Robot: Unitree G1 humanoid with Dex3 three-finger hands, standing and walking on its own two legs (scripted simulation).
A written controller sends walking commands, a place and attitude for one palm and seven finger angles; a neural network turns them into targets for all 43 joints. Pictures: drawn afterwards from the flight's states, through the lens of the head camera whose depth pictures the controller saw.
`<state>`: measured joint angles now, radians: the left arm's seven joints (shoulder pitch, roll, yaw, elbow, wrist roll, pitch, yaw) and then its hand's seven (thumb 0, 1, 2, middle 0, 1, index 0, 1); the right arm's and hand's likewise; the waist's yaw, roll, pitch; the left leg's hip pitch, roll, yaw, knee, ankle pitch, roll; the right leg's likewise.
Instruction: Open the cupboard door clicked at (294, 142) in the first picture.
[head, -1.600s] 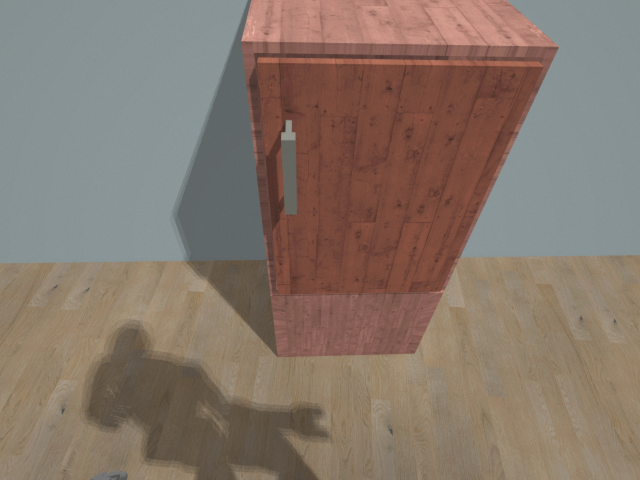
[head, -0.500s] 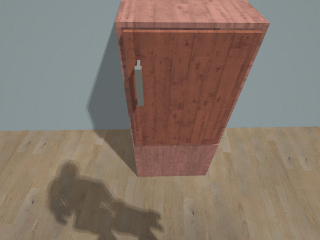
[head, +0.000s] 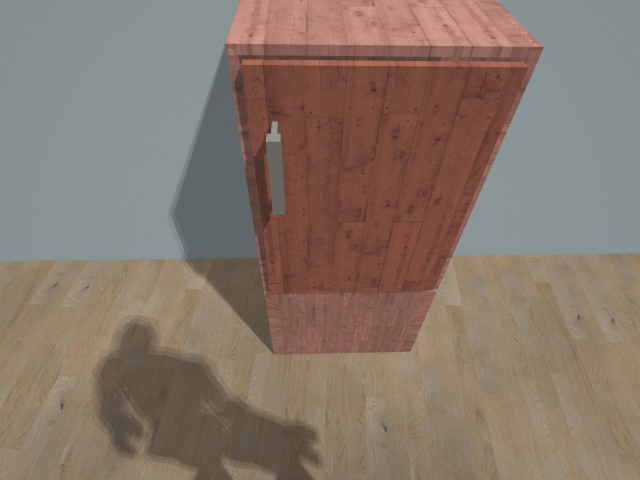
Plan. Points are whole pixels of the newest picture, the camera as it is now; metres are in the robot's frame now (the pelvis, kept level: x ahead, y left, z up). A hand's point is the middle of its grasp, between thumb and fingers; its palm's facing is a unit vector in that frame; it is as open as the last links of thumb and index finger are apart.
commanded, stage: look at it before walking up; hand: left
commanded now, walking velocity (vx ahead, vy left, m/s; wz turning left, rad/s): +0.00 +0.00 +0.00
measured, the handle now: (277, 169) +0.58 +0.12 +0.05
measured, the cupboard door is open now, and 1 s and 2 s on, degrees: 0 0 0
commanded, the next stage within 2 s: shuffle to correct the standing spot in 0.04 s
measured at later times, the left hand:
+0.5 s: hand out of the picture +0.00 +0.16 -0.19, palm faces +0.07 -0.98 -0.19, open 7.3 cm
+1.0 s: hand out of the picture +0.08 +0.11 -0.19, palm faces +0.09 -0.98 -0.15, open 7.3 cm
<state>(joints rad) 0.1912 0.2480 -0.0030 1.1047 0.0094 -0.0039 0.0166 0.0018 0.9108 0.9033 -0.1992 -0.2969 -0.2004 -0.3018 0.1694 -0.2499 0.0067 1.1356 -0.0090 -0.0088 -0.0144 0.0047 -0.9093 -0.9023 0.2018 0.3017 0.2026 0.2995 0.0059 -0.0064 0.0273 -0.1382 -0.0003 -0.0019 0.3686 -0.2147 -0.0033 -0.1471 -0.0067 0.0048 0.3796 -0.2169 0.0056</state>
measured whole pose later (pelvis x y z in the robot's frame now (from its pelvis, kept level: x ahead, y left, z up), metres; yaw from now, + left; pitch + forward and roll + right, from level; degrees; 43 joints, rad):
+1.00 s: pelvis +0.06 -0.07 -0.01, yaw +2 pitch +0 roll -2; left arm 0.24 0.18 0.08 1.00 0.03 0.07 -0.01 0.00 0.92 0.90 -0.20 -0.30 -0.20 -0.30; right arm 0.25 -0.14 -0.05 1.09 -0.03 0.00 -0.05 0.00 -0.91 -0.90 0.20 0.30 0.21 0.30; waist -0.01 -0.02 0.07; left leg -0.20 0.12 0.12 0.50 -0.30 -0.03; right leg -0.43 -0.07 -0.02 0.85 -0.36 0.04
